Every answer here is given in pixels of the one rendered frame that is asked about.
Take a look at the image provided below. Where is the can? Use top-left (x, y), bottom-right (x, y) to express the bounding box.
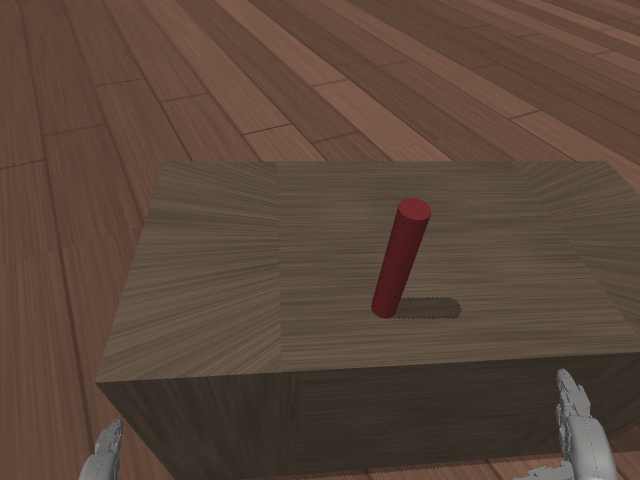
top-left (371, 198), bottom-right (431, 319)

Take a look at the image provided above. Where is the right robot hand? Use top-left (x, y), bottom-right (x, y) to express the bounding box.
top-left (513, 368), bottom-right (618, 480)

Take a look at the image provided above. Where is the left robot hand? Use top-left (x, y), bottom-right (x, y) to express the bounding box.
top-left (78, 418), bottom-right (123, 480)

